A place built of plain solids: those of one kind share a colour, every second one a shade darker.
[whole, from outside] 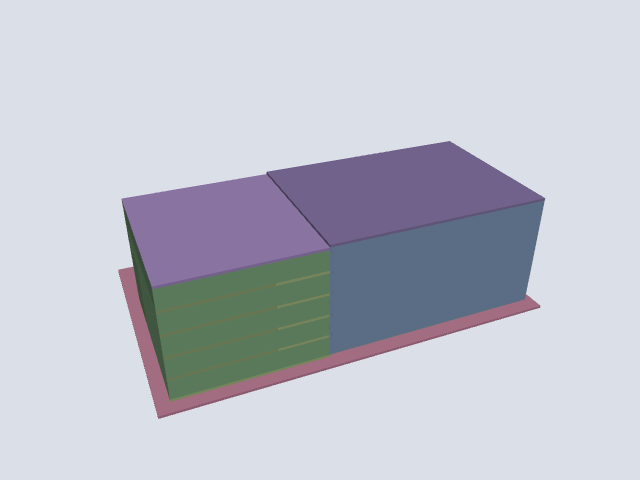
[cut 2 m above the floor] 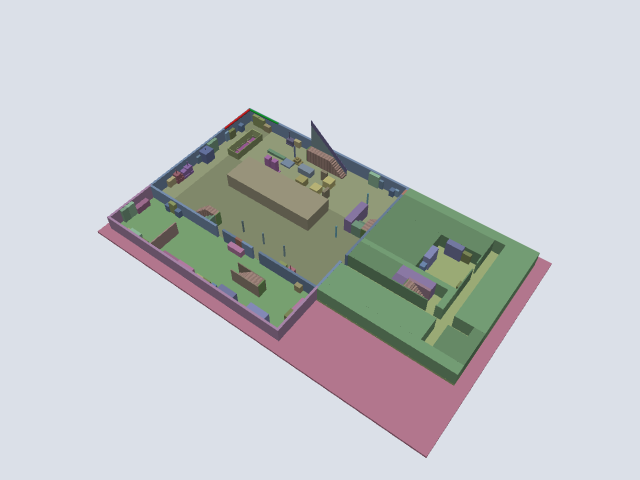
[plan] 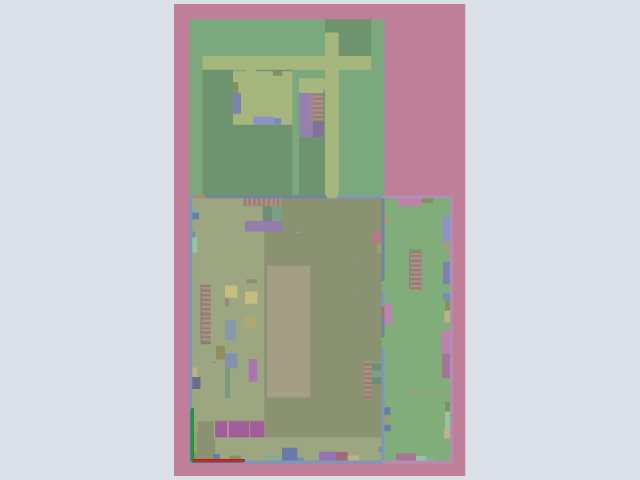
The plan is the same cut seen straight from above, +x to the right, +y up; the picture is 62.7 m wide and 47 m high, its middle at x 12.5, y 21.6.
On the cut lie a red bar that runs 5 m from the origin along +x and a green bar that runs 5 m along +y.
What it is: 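The inside of a sea-going cargo motor ship; the engine room, the machinery rooms along one side of it and the crew's accommodation across one end; there is no window anywhere; the ship lies still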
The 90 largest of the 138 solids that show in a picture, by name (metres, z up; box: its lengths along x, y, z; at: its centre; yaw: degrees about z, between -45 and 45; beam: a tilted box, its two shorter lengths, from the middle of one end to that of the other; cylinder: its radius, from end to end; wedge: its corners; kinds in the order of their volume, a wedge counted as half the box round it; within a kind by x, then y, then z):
{
 "wall_house_1": {"box": [0.41, 17.24, 2.4], "at": [-0.1, 34.6, 12.01]},
 "wall_house_2": {"box": [1.3, 17.24, 2.4], "at": [0.35, 34.6, 1.2]},
 "wall_house_3": {"box": [1.3, 17.24, 2.4], "at": [0.35, 34.6, 3.9]},
 "wall_house_4": {"box": [1.3, 17.24, 2.4], "at": [0.35, 34.6, 6.61]},
 "wall_house_5": {"box": [1.3, 17.24, 2.4], "at": [0.35, 34.6, 9.31]},
 "wall_house_6": {"box": [2.99, 12.28, 2.4], "at": [2.49, 32.12, 1.2]},
 "wall_house_7": {"box": [12.88, 3.61, 2.4], "at": [6.54, 41.41, 12.01]},
 "wall_house_8": {"box": [5.8, 6.92, 2.4], "at": [6.89, 29.44, 1.2]},
 "wall_house_9": {"box": [11.99, 3.61, 2.4], "at": [6.99, 41.41, 1.2]},
 "wall_house_10": {"box": [11.99, 3.61, 2.4], "at": [6.99, 41.41, 3.9]},
 "wall_house_11": {"box": [11.99, 3.61, 2.4], "at": [6.99, 41.41, 6.61]},
 "wall_house_12": {"box": [11.99, 3.61, 2.4], "at": [6.99, 41.41, 9.31]},
 "wall_house_13": {"box": [3.53, 0.14, 2.4], "at": [8.02, 38.19, 1.2]},
 "wall_house_14": {"box": [0.66, 12.28, 2.4], "at": [10.11, 32.12, 1.2]},
 "wall_house_15": {"box": [2.41, 5.71, 2.4], "at": [11.64, 28.84, 1.2]},
 "wall_house_16": {"box": [2.41, 0.81, 2.4], "at": [11.64, 37.85, 1.2]},
 "wall_house_17": {"box": [0.14, 10.37, 2.4], "at": [12.91, 31.16, 1.2]},
 "wall_house_18": {"box": [1.35, 1.3, 2.4], "at": [13.66, 42.57, 1.2]},
 "wall_house_19": {"box": [3.19, 12.28, 2.4], "at": [15.93, 32.12, 1.2]},
 "wall_house_20": {"box": [3.19, 3.61, 2.4], "at": [15.93, 41.41, 1.2]},
 "wall_house_21": {"box": [1.3, 17.24, 2.4], "at": [18.17, 34.6, 1.2]},
 "floor_house_1": {"box": [10.74, 5.76, 0.3], "at": [5.07, 34.57, 2.55]},
 "floor_house_2": {"box": [10.74, 5.76, 0.3], "at": [5.07, 34.57, 5.26]},
 "floor_house_3": {"box": [10.74, 5.76, 0.3], "at": [5.07, 34.57, 7.96]},
 "floor_house_4": {"box": [10.74, 5.76, 0.3], "at": [5.07, 34.57, 10.66]},
 "floor_house_5": {"box": [19.12, 5.71, 0.3], "at": [9.26, 28.84, 2.55]},
 "floor_house_6": {"box": [19.12, 5.71, 0.3], "at": [9.26, 28.84, 5.26]},
 "floor_house_7": {"box": [19.12, 5.71, 0.3], "at": [9.26, 28.84, 7.96]},
 "floor_house_8": {"box": [19.12, 5.71, 0.3], "at": [9.26, 28.84, 10.66]},
 "floor_house_9": {"box": [19.12, 17.54, 0.3], "at": [9.26, 34.45, -0.15]},
 "floor_house_10": {"box": [19.12, 5.77, 0.3], "at": [9.26, 40.33, 2.55]},
 "floor_house_11": {"box": [19.12, 5.77, 0.3], "at": [9.26, 40.33, 5.26]},
 "floor_house_12": {"box": [19.12, 5.77, 0.3], "at": [9.26, 40.33, 7.96]},
 "floor_house_13": {"box": [19.12, 5.77, 0.3], "at": [9.26, 40.33, 10.66]},
 "floor_site_1": {"box": [28.52, 46.22, 0.3], "at": [12.46, 21.61, -0.45]},
 "wall_bay_1": {"box": [0.3, 25.68, 13.52], "at": [-0.15, 12.84, 6.76]},
 "wall_bay_2": {"box": [0.56, 0.3, 13.52], "at": [-0.02, 25.83, 6.76]},
 "wall_bay_3": {"box": [11.91, 0.3, 13.52], "at": [7.21, 25.83, 6.76]},
 "wall_bay_4": {"box": [19.12, 0.3, 13.52], "at": [9.26, -0.15, 6.76]},
 "wall_bay_5": {"box": [4.66, 0.3, 13.52], "at": [16.49, 25.83, 6.76]},
 "wall_bay_6": {"box": [0.3, 11.06, 13.52], "at": [18.67, 5.53, 6.76]},
 "wall_bay_7": {"box": [0.3, 2.0, 13.52], "at": [18.67, 13.06, 6.76]},
 "wall_bay_8": {"box": [0.3, 1.57, 13.52], "at": [18.67, 15.84, 6.76]},
 "wall_bay_9": {"box": [0.3, 8.06, 13.52], "at": [18.67, 21.65, 6.76]},
 "engine_1": {"box": [4.24, 12.9, 2.93], "at": [9.43, 12.63, 1.47]},
 "roof_bay_1": {"box": [19.12, 26.28, 0.3], "at": [9.26, 12.84, 13.66]},
 "floor_bay_1": {"box": [2.24, 3.84, 0.3], "at": [1.12, 1.92, -0.15]},
 "floor_bay_2": {"box": [7.04, 21.84, 0.3], "at": [3.52, 14.76, -0.15]},
 "floor_bay_3": {"box": [16.28, 2.27, 0.3], "at": [10.38, 1.14, -0.15]},
 "floor_bay_4": {"box": [11.48, 23.41, 0.3], "at": [12.78, 13.98, -0.15]},
 "roof_house_1": {"box": [19.12, 17.24, 0.3], "at": [9.26, 34.6, 13.37]},
 "wall_annex_1": {"box": [7.0, 0.3, 7.21], "at": [22.02, -0.15, 3.6]},
 "wall_annex_2": {"box": [7.0, 0.3, 7.21], "at": [22.02, 25.83, 3.6]},
 "wall_annex_3": {"box": [0.3, 25.68, 7.21], "at": [25.37, 12.84, 3.6]},
 "floor_annex_ground_1": {"box": [6.7, 25.68, 0.3], "at": [21.87, 12.84, -0.15]},
 "wall_trunk_plug_1": {"box": [1.03, 4.31, 2.4], "at": [10.96, 33.85, 1.2]},
 "wall_trunk_plug_2": {"box": [0.34, 1.48, 2.4], "at": [11.64, 32.43, 1.2]},
 "wall_trunk_plug_3": {"box": [1.03, 1.6, 2.4], "at": [12.33, 32.49, 1.2]},
 "rack_1": {"box": [0.77, 2.07, 2.15], "at": [4.37, 34.99, 1.07]},
 "rack_2": {"box": [2.01, 0.81, 2.12], "at": [6.97, 33.3, 1.06]},
 "rack_3": {"box": [0.76, 2.5, 2.37], "at": [24.84, 22.67, 1.19]},
 "rack_4": {"box": [0.68, 2.2, 2.2], "at": [24.88, 18.38, 1.1]},
 "wall_trunk_spine_1": {"box": [0.34, 2.8, 13.22], "at": [11.64, 34.57, 6.61]},
 "tankbank_1": {"box": [3.62, 1.02, 3.31], "at": [6.96, 22.94, 1.65]},
 "bench_1": {"box": [0.7, 2.07, 0.91], "at": [19.17, 14.36, 0.46]},
 "bench_2": {"box": [1.94, 0.7, 0.9], "at": [20.92, 0.35, 0.45]},
 "bench_3": {"box": [2.36, 0.77, 0.9], "at": [21.27, 25.3, 0.45]},
 "bench_4": {"box": [0.83, 2.26, 0.94], "at": [24.81, 11.61, 0.47]},
 "bench_5": {"box": [0.78, 2.42, 0.91], "at": [24.83, 9.27, 0.46]},
 "lockers_1": {"box": [0.48, 1.49, 1.9], "at": [0.24, 21.11, 0.95]},
 "lockers_2": {"box": [1.63, 0.48, 1.91], "at": [7.97, 0.24, 0.95]},
 "lockers_3": {"box": [1.02, 0.46, 1.94], "at": [22.4, 0.23, 0.97]},
 "lockers_4": {"box": [0.48, 1.62, 1.8], "at": [24.98, 3.99, 0.9]},
 "wall_stair_1": {"box": [0.1, 3.85, 6.05], "at": [21.28, 18.65, 2.98]},
 "wall_stair_2": {"box": [0.1, 3.85, 6.05], "at": [22.46, 18.65, 2.98]},
 "flat_1": {"box": [0.93, 1.44, 0.79], "at": [7.35, 24.17, 0.4]},
 "flat_2": {"box": [0.93, 1.44, 1.64], "at": [8.28, 24.17, 0.82]},
 "flat_3": {"box": [0.94, 0.68, 1.48], "at": [18.05, 9.17, 0.74]},
 "drums_1": {"box": [1.18, 1.19, 0.88], "at": [3.8, 16.55, 0.58]},
 "drums_2": {"box": [1.19, 1.19, 0.88], "at": [5.65, 13.58, 0.58]},
 "drums_3": {"box": [1.19, 1.18, 0.88], "at": [5.77, 15.95, 0.58]},
 "tank_1": {"box": [1.49, 1.26, 1.67], "at": [9.53, 0.63, 0.83]},
 "liner_1": {"box": [0.7, 0.7, 2.11], "at": [5.94, 8.28, 1.19]},
 "liner_2": {"box": [0.7, 0.7, 2.11], "at": [5.94, 9.39, 1.19]},
 "wall_part_annex_ground_1": {"box": [4.06, 0.15, 3.31], "at": [23.19, 6.8, 1.65]},
 "skip_1": {"box": [1.02, 2.01, 0.86], "at": [3.71, 12.78, 0.43]},
 "floor_bilge_1": {"box": [4.8, 1.57, 0.17], "at": [4.64, 3.06, -0.36]},
 "floor_wall_bay_door_1": {"box": [0.3, 1.0, 3.6], "at": [18.67, 14.55, 1.8]},
 "cabinet_1": {"box": [1.15, 0.45, 1.91], "at": [23.02, 25.46, 0.95]},
 "rail_1": {"wedge": [[0.83, 11.51, 5.51], [0.83, 11.51, 6.33], [0.83, 17.25, 0.26], [0.83, 17.25, 1.08], [0.88, 11.51, 5.51], [0.88, 11.51, 6.33], [0.88, 17.25, 0.26], [0.88, 17.25, 1.08]]}
}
